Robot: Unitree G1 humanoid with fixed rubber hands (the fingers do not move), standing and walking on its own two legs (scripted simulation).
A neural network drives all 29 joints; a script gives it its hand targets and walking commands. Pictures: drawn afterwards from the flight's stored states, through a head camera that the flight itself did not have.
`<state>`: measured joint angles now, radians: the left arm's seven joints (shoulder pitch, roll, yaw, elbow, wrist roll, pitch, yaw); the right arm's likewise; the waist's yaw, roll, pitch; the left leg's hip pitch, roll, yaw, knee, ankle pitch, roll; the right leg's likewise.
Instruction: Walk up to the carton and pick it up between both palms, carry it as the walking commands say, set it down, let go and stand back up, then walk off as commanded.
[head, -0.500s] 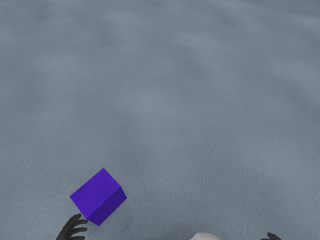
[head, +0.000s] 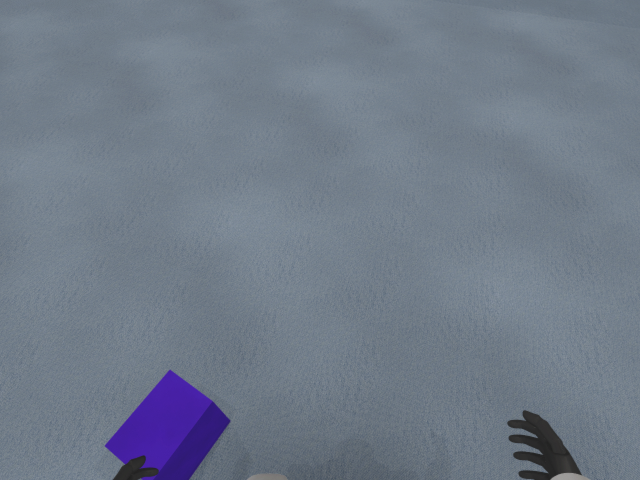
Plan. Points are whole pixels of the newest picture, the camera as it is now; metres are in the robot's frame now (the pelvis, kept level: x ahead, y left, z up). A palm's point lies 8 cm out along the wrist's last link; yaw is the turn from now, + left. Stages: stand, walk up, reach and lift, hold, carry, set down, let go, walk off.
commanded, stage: walk off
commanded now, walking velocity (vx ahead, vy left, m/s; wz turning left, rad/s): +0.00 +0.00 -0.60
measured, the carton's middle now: (175, 431) +0.26 +0.43 -0.65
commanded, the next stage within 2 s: none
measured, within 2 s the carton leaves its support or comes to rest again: neither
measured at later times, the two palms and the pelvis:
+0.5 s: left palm (212, 386) +0.23 +0.19 -0.08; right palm out of the picture -0.03 -0.30 -0.13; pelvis -0.01 -0.01 -0.01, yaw -19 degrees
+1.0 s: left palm (206, 382) +0.24 +0.21 -0.12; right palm out of the picture -0.02 -0.27 -0.07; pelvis +0.01 +0.02 +0.00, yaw -36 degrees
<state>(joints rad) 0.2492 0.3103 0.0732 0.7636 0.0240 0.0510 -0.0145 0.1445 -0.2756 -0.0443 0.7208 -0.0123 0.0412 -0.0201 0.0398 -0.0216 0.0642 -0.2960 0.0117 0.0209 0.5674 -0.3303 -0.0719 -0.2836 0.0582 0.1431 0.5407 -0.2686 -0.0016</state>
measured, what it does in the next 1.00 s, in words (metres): steps on the spot, turning right: left foot, then right foot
